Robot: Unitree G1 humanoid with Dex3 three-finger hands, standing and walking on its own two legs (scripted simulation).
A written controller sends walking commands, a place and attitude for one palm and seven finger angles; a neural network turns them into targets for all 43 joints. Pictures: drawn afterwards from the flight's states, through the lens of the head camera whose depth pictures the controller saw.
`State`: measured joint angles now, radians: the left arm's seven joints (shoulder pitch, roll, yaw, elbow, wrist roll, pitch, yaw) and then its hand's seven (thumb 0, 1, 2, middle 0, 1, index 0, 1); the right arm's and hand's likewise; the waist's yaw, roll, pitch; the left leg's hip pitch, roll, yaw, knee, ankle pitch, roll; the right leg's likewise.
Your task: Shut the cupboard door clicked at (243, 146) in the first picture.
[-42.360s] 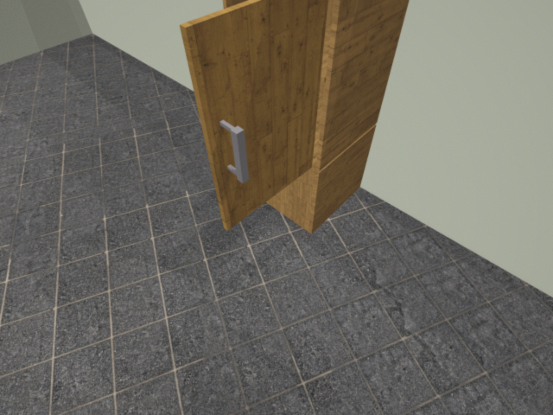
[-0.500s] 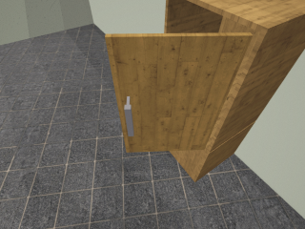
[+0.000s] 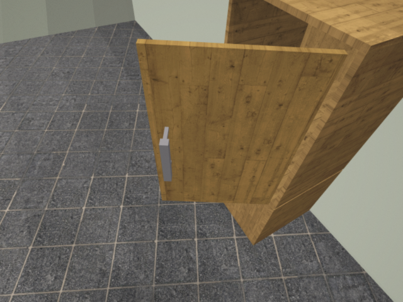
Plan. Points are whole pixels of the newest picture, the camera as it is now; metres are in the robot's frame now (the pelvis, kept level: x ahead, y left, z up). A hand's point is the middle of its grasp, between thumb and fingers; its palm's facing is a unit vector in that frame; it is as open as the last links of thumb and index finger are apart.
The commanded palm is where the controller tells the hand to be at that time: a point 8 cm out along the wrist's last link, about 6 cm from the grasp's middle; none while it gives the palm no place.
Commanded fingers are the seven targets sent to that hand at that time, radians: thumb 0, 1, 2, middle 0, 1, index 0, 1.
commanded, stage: shuffle to correct the standing spot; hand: left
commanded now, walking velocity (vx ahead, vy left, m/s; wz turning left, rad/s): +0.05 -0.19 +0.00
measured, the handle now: (167, 155) +0.47 +0.13 -0.03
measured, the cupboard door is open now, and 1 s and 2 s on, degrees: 59 59 59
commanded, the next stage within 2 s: come to a stop and stand still in 0.30 s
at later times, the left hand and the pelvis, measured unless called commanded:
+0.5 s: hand out of the picture +0.06 +0.10 -0.18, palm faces +0.05 -0.98 -0.17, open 7.4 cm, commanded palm none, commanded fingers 0.00 0.90 0.90 -0.20 -0.30 -0.20 -0.30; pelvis +0.03 -0.07 +0.00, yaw +1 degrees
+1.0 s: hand out of the picture +0.05 +0.10 -0.17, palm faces +0.03 -0.97 -0.23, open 7.4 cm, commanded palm none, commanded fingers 0.00 0.90 0.90 -0.20 -0.30 -0.20 -0.30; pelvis +0.03 -0.08 +0.00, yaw +0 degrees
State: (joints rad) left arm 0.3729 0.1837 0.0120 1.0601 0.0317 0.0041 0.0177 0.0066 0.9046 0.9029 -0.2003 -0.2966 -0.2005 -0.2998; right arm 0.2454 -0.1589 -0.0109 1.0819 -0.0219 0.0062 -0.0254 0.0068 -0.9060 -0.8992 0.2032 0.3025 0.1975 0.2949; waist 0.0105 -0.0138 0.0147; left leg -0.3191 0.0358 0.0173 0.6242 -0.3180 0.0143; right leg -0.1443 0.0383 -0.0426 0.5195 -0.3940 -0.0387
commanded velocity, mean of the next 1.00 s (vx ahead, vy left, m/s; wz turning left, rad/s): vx -0.02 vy -0.04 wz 0.00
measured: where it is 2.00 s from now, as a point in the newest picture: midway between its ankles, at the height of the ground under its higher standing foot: outside the picture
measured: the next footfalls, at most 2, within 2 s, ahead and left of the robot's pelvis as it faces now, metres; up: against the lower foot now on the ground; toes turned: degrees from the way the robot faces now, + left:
right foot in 0.32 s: +0.12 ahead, -0.14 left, +0.00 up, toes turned +4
left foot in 0.52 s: +0.07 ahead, +0.01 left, +0.00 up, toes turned +7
